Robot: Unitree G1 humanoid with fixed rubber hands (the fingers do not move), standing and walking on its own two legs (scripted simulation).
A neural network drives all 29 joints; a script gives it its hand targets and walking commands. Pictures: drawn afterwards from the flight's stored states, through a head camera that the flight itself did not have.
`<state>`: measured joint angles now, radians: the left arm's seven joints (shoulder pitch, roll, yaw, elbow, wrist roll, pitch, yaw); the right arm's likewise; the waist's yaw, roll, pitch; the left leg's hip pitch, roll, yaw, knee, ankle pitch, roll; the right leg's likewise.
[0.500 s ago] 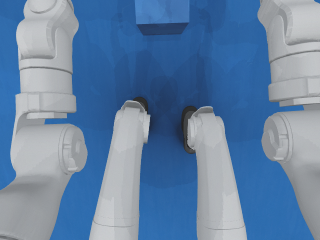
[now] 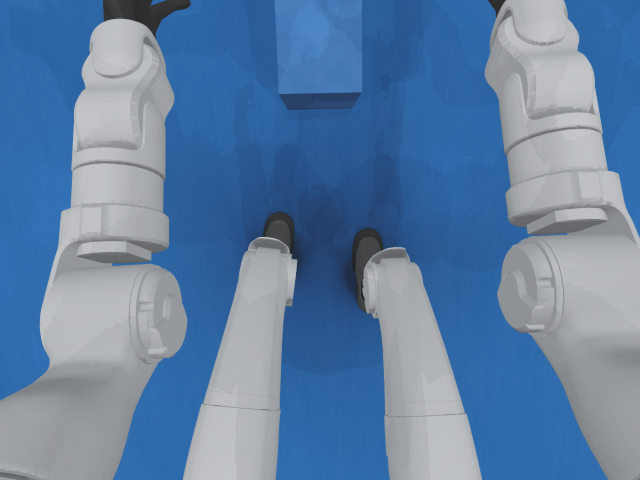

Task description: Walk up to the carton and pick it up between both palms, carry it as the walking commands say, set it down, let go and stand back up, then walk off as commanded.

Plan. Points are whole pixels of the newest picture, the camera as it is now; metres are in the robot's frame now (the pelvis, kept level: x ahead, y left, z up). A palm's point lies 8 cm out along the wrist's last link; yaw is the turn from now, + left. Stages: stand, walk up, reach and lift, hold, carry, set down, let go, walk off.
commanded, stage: let go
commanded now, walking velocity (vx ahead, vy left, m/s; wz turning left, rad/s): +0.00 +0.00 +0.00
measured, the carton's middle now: (318, 32) +0.63 +0.05 -0.56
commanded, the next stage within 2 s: stand in 1.28 s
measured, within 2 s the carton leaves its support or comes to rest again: neither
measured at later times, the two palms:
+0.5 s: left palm (25, 202) +0.35 +0.23 -0.01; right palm (627, 184) +0.39 -0.17 -0.01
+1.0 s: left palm out of the picture +0.27 +0.24 +0.04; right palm out of the picture +0.27 -0.22 +0.03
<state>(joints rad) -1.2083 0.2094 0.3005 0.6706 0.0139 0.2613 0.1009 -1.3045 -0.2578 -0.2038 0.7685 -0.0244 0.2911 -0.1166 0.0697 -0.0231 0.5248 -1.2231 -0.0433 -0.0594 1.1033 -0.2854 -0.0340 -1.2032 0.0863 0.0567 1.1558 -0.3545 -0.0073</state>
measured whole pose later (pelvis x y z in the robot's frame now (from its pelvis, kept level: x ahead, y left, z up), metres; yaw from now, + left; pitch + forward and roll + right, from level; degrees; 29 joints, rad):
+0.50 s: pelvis +0.07 +0.01 +0.07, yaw +1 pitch +16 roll +0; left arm -0.22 0.17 0.10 0.45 0.04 0.17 -0.03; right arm -0.28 -0.12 -0.11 0.48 -0.05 0.17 -0.06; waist 0.03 0.01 0.10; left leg -0.78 -0.05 -0.07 0.79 -0.29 -0.01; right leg -0.74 0.06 0.06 0.82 -0.35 -0.01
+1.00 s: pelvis +0.12 +0.01 +0.11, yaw +1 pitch -4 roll +0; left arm 0.25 0.20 0.04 0.43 0.03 0.10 -0.08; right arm 0.24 -0.20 -0.03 0.46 -0.01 0.09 0.06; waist -0.01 0.00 0.10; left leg -0.14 -0.04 -0.08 0.47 -0.26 0.00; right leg -0.10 0.04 0.08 0.48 -0.31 -0.02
